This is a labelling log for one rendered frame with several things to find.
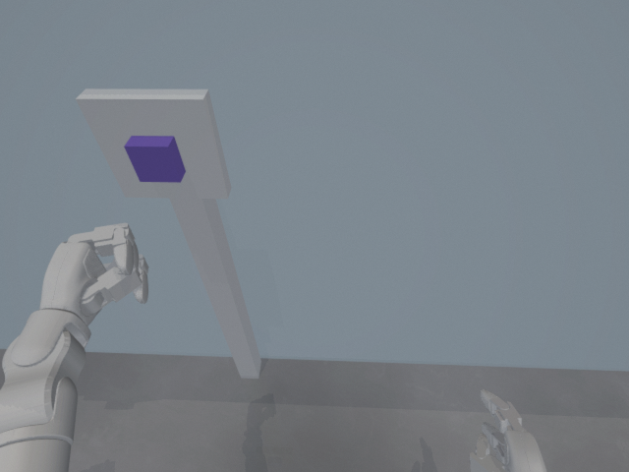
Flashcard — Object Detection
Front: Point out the robot left hand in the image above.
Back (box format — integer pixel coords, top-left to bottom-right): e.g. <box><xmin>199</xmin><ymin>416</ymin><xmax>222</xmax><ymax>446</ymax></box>
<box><xmin>39</xmin><ymin>222</ymin><xmax>149</xmax><ymax>326</ymax></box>

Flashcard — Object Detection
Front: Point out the button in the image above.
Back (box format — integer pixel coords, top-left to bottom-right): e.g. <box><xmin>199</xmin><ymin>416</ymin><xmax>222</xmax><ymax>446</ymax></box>
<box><xmin>124</xmin><ymin>136</ymin><xmax>186</xmax><ymax>182</ymax></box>

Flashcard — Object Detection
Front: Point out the panel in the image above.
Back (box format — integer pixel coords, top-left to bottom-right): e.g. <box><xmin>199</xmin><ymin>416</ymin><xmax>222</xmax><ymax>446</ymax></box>
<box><xmin>76</xmin><ymin>88</ymin><xmax>261</xmax><ymax>379</ymax></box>

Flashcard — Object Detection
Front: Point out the robot right hand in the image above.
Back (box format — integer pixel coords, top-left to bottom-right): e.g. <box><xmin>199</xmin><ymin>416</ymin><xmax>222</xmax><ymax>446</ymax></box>
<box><xmin>470</xmin><ymin>389</ymin><xmax>546</xmax><ymax>472</ymax></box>

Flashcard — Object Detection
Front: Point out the robot left forearm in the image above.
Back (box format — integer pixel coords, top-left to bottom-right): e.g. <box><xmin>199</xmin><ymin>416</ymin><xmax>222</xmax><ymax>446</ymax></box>
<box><xmin>0</xmin><ymin>309</ymin><xmax>91</xmax><ymax>472</ymax></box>

